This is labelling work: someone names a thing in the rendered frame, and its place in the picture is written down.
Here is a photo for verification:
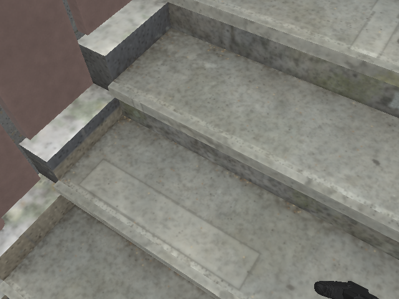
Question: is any robot right hand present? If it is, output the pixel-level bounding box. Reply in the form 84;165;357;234
314;281;379;299

